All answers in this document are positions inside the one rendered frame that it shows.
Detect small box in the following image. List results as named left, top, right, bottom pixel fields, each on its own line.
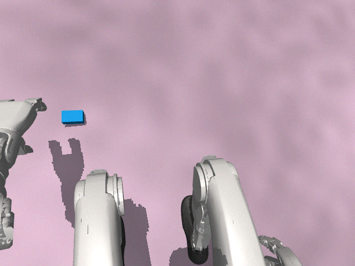
left=62, top=110, right=84, bottom=124

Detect left robot arm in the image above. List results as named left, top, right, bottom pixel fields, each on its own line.
left=0, top=128, right=22, bottom=250

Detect left robot hand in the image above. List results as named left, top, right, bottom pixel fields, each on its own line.
left=0, top=98, right=47, bottom=155

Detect right robot foot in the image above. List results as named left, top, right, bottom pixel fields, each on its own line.
left=181, top=195, right=209, bottom=264

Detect right robot hand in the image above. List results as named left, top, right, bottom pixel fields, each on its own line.
left=258, top=236, right=303, bottom=266

